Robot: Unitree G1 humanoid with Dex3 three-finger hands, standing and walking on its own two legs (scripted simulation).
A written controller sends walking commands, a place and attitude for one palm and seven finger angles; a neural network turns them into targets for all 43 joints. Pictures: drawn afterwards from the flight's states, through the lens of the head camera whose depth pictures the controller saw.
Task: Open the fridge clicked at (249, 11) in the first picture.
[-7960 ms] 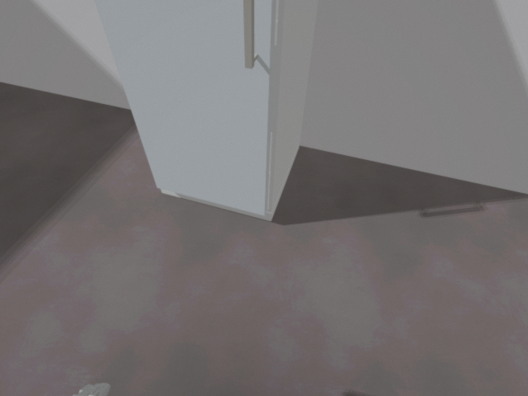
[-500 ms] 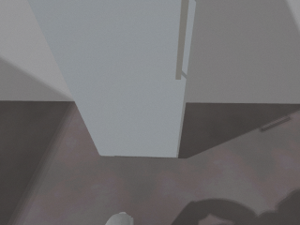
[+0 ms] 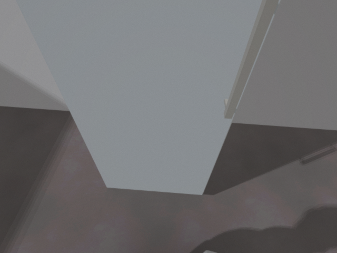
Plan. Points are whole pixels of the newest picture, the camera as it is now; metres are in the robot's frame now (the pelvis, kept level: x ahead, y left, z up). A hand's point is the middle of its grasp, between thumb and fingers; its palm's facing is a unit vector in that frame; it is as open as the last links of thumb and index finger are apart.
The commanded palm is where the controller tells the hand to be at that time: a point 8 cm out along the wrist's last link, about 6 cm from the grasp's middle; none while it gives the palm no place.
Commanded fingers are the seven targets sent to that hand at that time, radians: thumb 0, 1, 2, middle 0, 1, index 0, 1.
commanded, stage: come to a stop and stand still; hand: right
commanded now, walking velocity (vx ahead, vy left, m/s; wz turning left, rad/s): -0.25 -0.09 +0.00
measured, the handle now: (243, 62) +0.50 -0.13 +0.21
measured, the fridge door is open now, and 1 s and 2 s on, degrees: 0 0 0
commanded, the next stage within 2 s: none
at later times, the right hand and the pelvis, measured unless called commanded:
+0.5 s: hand out of the picture +0.01 -0.18 -0.17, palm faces +0.01 +0.96 -0.28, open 7.4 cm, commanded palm none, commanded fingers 0.00 -0.90 -0.90 0.20 0.30 0.20 0.30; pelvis -0.01 +0.02 -0.01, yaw +1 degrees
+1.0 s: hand out of the picture +0.00 -0.15 -0.17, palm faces -0.04 +0.98 -0.20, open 7.4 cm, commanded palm none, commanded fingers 0.00 -0.90 -0.90 0.20 0.30 0.20 0.30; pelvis -0.04 +0.03 +0.00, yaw +2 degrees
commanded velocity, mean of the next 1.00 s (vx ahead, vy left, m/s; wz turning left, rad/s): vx -0.05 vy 0.01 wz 0.00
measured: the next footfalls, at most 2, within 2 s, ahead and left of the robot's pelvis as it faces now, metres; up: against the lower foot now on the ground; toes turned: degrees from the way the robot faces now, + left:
right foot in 0.10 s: +0.08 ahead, -0.09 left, +0.00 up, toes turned -1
left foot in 0.40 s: +0.04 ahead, +0.13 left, +0.00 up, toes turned +5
